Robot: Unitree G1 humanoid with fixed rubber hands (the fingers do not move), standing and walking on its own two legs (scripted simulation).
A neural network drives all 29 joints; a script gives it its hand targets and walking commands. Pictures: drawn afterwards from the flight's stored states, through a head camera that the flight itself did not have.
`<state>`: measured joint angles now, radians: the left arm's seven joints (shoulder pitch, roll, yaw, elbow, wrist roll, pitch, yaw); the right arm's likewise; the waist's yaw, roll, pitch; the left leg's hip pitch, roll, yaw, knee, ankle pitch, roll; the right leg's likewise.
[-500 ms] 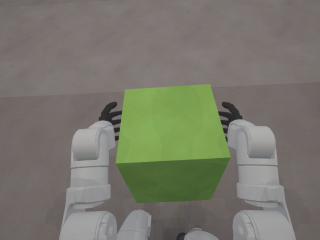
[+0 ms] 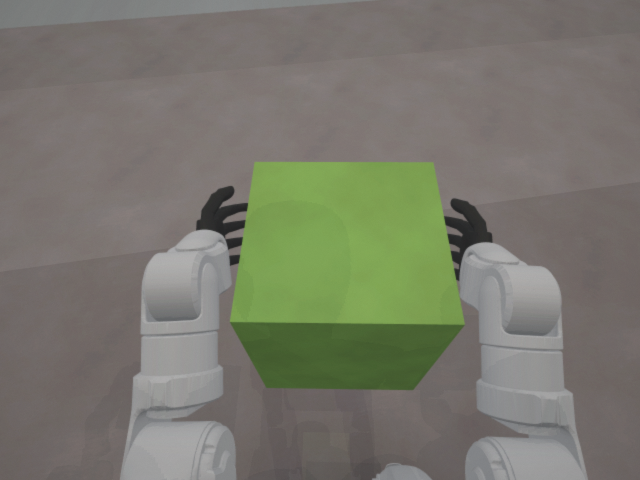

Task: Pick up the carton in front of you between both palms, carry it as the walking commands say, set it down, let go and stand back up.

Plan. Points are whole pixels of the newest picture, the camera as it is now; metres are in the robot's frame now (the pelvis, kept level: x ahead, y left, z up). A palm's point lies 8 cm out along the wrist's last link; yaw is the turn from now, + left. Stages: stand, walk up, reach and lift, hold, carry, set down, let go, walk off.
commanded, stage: carry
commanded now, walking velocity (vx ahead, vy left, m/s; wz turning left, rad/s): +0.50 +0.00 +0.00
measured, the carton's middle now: (341, 286) +0.35 -0.02 +0.03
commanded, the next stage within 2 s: none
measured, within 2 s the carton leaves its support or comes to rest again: neither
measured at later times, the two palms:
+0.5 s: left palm (248, 173) +0.53 +0.11 +0.07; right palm (443, 164) +0.55 -0.19 +0.06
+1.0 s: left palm (240, 55) +0.83 +0.14 +0.09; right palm (398, 54) +0.82 -0.16 +0.09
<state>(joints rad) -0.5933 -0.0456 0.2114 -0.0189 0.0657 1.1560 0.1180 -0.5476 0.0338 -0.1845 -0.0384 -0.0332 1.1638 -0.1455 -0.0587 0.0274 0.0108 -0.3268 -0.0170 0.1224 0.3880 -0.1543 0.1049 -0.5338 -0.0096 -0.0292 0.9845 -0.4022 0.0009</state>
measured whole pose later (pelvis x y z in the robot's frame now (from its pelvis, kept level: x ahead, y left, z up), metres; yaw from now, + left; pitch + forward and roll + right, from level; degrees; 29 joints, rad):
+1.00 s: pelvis +0.56 -0.01 +0.01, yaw +1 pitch +4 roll -1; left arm -0.16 -0.13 0.11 -0.32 0.12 1.21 0.08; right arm -0.14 0.13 -0.10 -0.31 -0.10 1.22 -0.10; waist -0.03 -0.01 -0.12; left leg -0.16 0.04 0.21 0.29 -0.20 0.04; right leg -0.58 -0.11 -0.11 0.73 -0.20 0.02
